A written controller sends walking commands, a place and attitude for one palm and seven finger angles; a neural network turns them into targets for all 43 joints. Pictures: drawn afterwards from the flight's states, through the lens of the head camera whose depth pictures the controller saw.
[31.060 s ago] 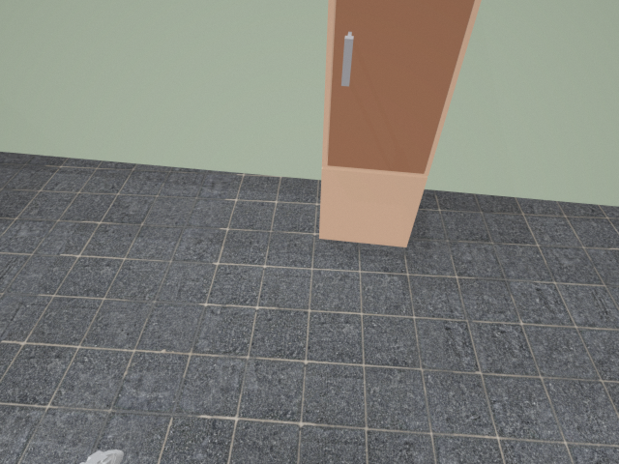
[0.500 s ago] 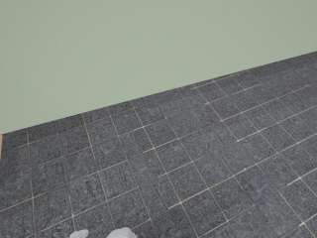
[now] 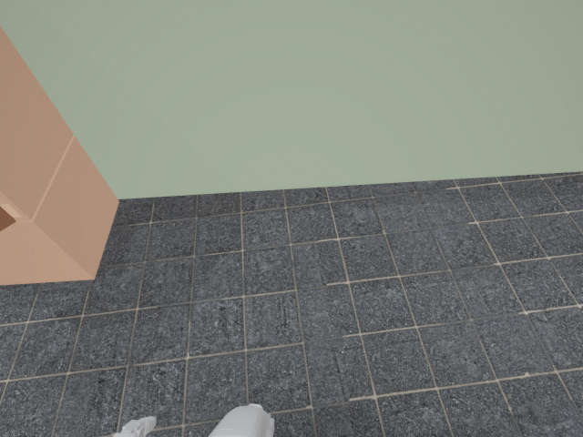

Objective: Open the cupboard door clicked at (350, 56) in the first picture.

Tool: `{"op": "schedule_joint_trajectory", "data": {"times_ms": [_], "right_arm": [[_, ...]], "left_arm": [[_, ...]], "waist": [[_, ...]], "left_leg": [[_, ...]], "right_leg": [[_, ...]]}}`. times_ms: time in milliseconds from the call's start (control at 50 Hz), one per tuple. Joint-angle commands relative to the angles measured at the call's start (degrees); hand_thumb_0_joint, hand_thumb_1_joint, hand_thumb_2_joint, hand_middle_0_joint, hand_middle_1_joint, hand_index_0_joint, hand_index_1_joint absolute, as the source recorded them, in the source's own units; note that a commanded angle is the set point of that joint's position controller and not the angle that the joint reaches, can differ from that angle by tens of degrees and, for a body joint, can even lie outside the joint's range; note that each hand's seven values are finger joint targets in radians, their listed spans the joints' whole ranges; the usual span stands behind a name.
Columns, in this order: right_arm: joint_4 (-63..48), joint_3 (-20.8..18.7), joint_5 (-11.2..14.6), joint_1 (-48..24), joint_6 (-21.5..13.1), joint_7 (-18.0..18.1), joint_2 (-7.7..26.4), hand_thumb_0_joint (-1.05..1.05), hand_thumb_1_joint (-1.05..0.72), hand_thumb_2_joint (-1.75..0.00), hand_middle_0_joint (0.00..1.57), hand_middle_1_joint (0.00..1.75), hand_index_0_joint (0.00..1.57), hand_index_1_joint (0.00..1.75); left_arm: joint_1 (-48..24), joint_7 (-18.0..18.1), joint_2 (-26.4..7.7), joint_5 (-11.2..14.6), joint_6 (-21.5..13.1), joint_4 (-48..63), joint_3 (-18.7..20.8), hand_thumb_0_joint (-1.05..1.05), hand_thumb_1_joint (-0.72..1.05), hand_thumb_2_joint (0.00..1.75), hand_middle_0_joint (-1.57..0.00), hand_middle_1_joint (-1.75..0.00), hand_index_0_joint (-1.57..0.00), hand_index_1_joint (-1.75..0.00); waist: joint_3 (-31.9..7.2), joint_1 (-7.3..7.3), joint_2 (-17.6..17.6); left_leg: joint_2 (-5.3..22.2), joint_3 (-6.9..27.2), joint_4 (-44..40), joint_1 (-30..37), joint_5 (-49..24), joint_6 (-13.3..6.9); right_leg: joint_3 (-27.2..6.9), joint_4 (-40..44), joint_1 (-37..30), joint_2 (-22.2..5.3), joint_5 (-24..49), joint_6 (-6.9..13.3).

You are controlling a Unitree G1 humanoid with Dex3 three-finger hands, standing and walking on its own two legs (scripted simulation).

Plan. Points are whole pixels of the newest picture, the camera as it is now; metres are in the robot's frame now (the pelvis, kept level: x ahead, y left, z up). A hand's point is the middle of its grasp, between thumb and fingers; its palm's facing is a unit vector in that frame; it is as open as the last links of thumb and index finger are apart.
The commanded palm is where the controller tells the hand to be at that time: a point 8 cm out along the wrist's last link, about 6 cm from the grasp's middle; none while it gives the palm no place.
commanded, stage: turn to face it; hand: left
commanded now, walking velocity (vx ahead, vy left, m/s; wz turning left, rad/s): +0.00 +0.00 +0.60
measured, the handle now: out of the picture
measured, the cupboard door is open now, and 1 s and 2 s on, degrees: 46 46 46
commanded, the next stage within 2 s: take the last steps up to it in 1.32 s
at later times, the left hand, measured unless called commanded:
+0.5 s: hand out of the picture +0.04 +0.25 -0.16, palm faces +0.32 -0.91 -0.26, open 7.4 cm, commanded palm none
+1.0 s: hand out of the picture -0.07 +0.19 -0.19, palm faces +0.61 -0.76 -0.22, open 7.4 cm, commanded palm none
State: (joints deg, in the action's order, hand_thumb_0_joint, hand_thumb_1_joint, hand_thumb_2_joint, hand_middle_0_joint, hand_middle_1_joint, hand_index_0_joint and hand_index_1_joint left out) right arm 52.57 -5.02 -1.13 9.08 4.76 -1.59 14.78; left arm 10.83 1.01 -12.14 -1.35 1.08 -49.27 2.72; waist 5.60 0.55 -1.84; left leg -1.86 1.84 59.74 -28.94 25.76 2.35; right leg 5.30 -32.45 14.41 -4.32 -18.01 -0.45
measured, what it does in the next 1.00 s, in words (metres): steps on the spot, turning left: left foot, then right foot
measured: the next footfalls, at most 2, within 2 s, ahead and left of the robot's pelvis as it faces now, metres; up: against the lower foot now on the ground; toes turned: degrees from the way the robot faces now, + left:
left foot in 0.22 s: +0.04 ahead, +0.14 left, +0.00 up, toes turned +14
right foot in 0.60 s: +0.10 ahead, -0.12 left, +0.00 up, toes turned +20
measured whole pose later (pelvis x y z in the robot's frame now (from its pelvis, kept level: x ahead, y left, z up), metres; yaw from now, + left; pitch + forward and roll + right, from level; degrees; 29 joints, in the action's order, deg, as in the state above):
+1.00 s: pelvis +0.02 +0.00 -0.01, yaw +37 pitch +0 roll +1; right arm 50.7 -3.3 -1.1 6.3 1.8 -1.6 13.4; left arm 13.7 0.3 -14.0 -1.0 2.7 -52.5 3.1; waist 6.0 -0.7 3.7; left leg -0.2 -4.3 36.8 -19.0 17.6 -2.3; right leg 7.7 -50.7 19.2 -8.8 -30.3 -3.8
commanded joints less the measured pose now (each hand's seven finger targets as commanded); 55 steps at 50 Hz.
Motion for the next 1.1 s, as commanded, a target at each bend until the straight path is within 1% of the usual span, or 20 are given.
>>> {"op": "schedule_joint_trajectory", "data": {"times_ms": [0,100,160,180,200,220,320,440,520,540,580,620,680,800,880,900,920,940,1000,1080], "right_arm": [[-5.9,-0.58,0.48,-3.92,-1.44,-0.4,2.67,0.0,-0.9,-0.9,0.2,0.3,0.2,0.3],[-6.65,0.52,0.79,-6.63,-2.49,-0.44,1.28,0.0,-0.9,-0.9,0.2,0.3,0.2,0.3],[-5.45,-0.02,0.52,-0.66,-3.17,-0.11,3.91,0.0,-0.9,-0.9,0.2,0.3,0.2,0.3],[-4.79,-1.29,0.01,3.34,-3.73,0.18,9.28,0.0,-0.9,-0.9,0.2,0.3,0.2,0.3],[-4.12,-2.97,-0.23,8.26,-3.69,0.69,15.6,0.0,-0.9,-0.9,0.2,0.3,0.2,0.3],[-3.06,-2.78,-0.01,11.17,-3.44,1.16,15.53,0.0,-0.9,-0.9,0.2,0.3,0.2,0.3],[-4.91,-1.03,-0.16,1.73,-4.38,2.7,9.81,0.0,-0.9,-0.9,0.2,0.3,0.2,0.3],[-4.48,-1.7,-0.59,1.31,-3.61,2.12,10.56,0.0,-0.9,-0.9,0.2,0.3,0.2,0.3],[-5.5,-2.13,-0.19,-1.85,-2.98,1.86,10.29,0.0,-0.9,-0.9,0.2,0.3,0.2,0.3],[-5.99,-1.99,0.17,-2.37,-2.91,1.72,8.97,0.0,-0.9,-0.9,0.2,0.3,0.2,0.3],[-8.06,-1.24,0.58,-2.55,-3.08,1.0,4.46,0.0,-0.9,-0.9,0.2,0.3,0.2,0.3],[-6.54,-1.81,0.18,-2.1,-2.01,0.9,5.68,0.0,-0.9,-0.9,0.2,0.3,0.2,0.3],[-4.95,-0.8,0.34,-1.94,-1.27,-0.14,3.19,0.0,-0.9,-0.9,0.2,0.3,0.2,0.3],[-5.92,0.35,0.68,-6.32,-2.03,-0.59,1.27,0.0,-0.9,-0.9,0.2,0.3,0.2,0.3],[-4.96,0.23,0.51,-0.79,-2.95,-0.1,3.21,0.0,-0.9,-0.9,0.2,0.3,0.2,0.3],[-4.26,-0.71,0.16,2.84,-3.51,0.12,7.0,0.0,-0.9,-0.9,0.2,0.3,0.2,0.3],[-3.99,-2.35,-0.22,6.75,-3.77,0.48,13.17,0.0,-0.9,-0.9,0.2,0.3,0.2,0.3],[-2.93,-2.55,-0.22,10.4,-3.39,1.07,15.63,0.0,-0.9,-0.9,0.2,0.3,0.2,0.3],[-3.9,-1.0,-0.35,4.09,-4.07,2.8,10.36,0.0,-0.9,-0.9,0.2,0.3,0.2,0.3],[-3.67,-0.05,-0.28,1.62,-4.47,2.91,8.42,0.0,-0.9,-0.9,0.2,0.3,0.2,0.3]], "left_arm": [[0.65,0.77,-9.77,-0.08,-1.68,4.01,2.37,0.0,0.9,0.9,-0.2,-0.3,-0.2,-0.3],[5.73,0.6,-12.89,-0.34,-1.61,1.52,3.55,0.0,0.9,0.9,-0.2,-0.3,-0.2,-0.3],[3.85,0.08,-12.94,0.44,-1.25,1.5,3.87,0.0,0.9,0.9,-0.2,-0.3,-0.2,-0.3],[3.65,-0.21,-10.62,0.82,-0.88,3.06,3.64,0.0,0.9,0.9,-0.2,-0.3,-0.2,-0.3],[0.72,-0.51,-6.46,0.92,-0.66,5.78,2.15,0.0,0.9,0.9,-0.2,-0.3,-0.2,-0.3],[-3.32,-0.01,-8.04,0.17,0.19,7.15,1.9,0.0,0.9,0.9,-0.2,-0.3,-0.2,-0.3],[-1.97,-0.59,-6.65,0.44,0.55,2.86,2.43,0.0,0.9,0.9,-0.2,-0.3,-0.2,-0.3],[-3.53,-0.54,-6.27,0.62,0.68,3.93,2.18,0.0,0.9,0.9,-0.2,-0.3,-0.2,-0.3],[1.78,-0.21,-7.2,0.79,-0.1,3.02,2.52,0.0,0.9,0.9,-0.2,-0.3,-0.2,-0.3],[3.95,0.09,-8.62,0.77,-0.64,2.7,2.95,0.0,0.9,0.9,-0.2,-0.3,-0.2,-0.3],[4.96,0.7,-16.04,-0.55,-1.26,3.14,4.05,0.0,0.9,0.9,-0.2,-0.3,-0.2,-0.3],[0.96,1.34,-12.0,0.16,-1.21,3.98,3.24,0.0,0.9,0.9,-0.2,-0.3,-0.2,-0.3],[-1.86,0.87,-9.34,0.15,-1.49,4.54,2.19,0.0,0.9,0.9,-0.2,-0.3,-0.2,-0.3],[4.48,0.67,-12.33,-0.27,-1.62,1.91,3.2,0.0,0.9,0.9,-0.2,-0.3,-0.2,-0.3],[3.53,0.09,-12.87,0.37,-1.26,1.3,3.69,0.0,0.9,0.9,-0.2,-0.3,-0.2,-0.3],[3.1,-0.17,-11.25,0.76,-1.03,2.19,3.5,0.0,0.9,0.9,-0.2,-0.3,-0.2,-0.3],[2.32,-0.53,-7.1,0.97,-0.8,4.15,2.24,0.0,0.9,0.9,-0.2,-0.3,-0.2,-0.3],[-1.2,-0.17,-7.0,0.42,-0.2,5.95,1.74,0.0,0.9,0.9,-0.2,-0.3,-0.2,-0.3],[-2.64,-0.03,-6.77,0.48,0.58,2.71,2.23,0.0,0.9,0.9,-0.2,-0.3,-0.2,-0.3],[0.29,-0.53,-5.78,0.53,0.94,0.36,1.89,0.0,0.9,0.9,-0.2,-0.3,-0.2,-0.3]], "waist": [[-5.3,-0.89,14.38],[-7.81,-3.58,14.18],[-9.79,0.24,10.83],[-13.08,2.44,-1.19],[-13.38,5.32,-16.47],[-12.57,6.08,-8.76],[-9.77,0.62,-6.42],[-8.01,0.87,-6.88],[-8.6,-1.81,-6.92],[-9.36,-3.06,-3.38],[-8.67,-4.18,18.41],[-6.85,-1.52,17.14],[-4.59,0.21,14.21],[-6.27,-3.3,13.31],[-8.38,0.04,11.04],[-11.39,2.17,2.97],[-13.21,4.08,-14.18],[-13.4,5.72,-11.04],[-9.29,2.36,-9.29],[-9.2,0.28,-5.98]], "left_leg": [[3.33,-3.51,0.52,-2.17,0.02,1.63],[2.01,-8.18,-17.84,3.61,0.34,1.03],[1.71,-7.8,-33.5,17.0,-13.22,-0.59],[11.36,4.14,-36.52,27.81,-26.36,-4.74],[26.08,23.1,-38.06,32.89,-49.2,-14.25],[27.11,22.43,-36.97,30.57,-45.41,-16.64],[15.48,11.84,-38.27,22.44,-38.51,-11.33],[13.88,15.53,-39.53,17.06,-27.71,-11.24],[10.99,17.23,-35.67,9.85,-24.58,-9.08],[8.51,16.24,-32.2,5.84,-20.49,-6.85],[-3.02,0.4,-7.22,-6.34,8.79,0.1],[1.68,2.45,8.03,-5.45,5.63,-0.14],[3.22,-1.89,6.41,-2.86,-0.51,1.45],[2.45,-7.35,-13.38,2.48,1.01,1.32],[1.57,-8.06,-31.22,16.03,-11.02,-0.46],[7.46,-1.36,-35.5,25.74,-22.4,-3.14],[23.1,19.04,-36.9,33.51,-42.51,-11.12],[27.55,21.38,-37.57,29.91,-43.94,-16.6],[19.57,14.3,-38.99,22.49,-39.49,-13.37],[15.97,9.51,-39.35,21.13,-37.04,-11.83]], "right_leg": [[-5.41,12.32,-6.73,-13.87,26.01,6.82],[-2.95,6.35,-13.26,-16.05,37.85,6.53],[1.92,-3.03,-6.67,-14.57,32.72,1.58],[4.89,-13.67,4.8,-10.57,17.1,-2.02],[3.8,-26.42,19.42,-2.94,-20.14,-5.44],[-2.81,-32.59,20.94,-3.13,-19.91,-4.38],[-5.92,-31.38,17.33,-1.74,-6.18,-4.5],[-4.36,-15.81,9.29,1.59,-6.9,-3.82],[-3.4,0.05,-3.8,3.96,0.33,-2.82],[-5.1,8.64,-10.47,1.78,3.63,-2.22],[-27.17,18.68,-13.14,-23.03,6.78,8.35],[-21.29,15.8,-6.53,-19.89,14.2,9.84],[-6.43,13.16,-4.77,-13.77,23.89,7.07],[-3.17,9.22,-11.4,-15.92,33.13,7.05],[1.41,0.13,-5.81,-14.84,29.35,2.47],[4.2,-8.86,1.93,-12.24,21.31,-0.77],[5.2,-22.0,17.04,-4.11,-13.2,-4.9],[-1.16,-29.58,18.51,-2.81,-21.25,-3.89],[-6.41,-34.94,19.15,-2.93,-10.26,-3.74],[-4.81,-26.62,13.88,-1.16,-7.08,-3.71]]}}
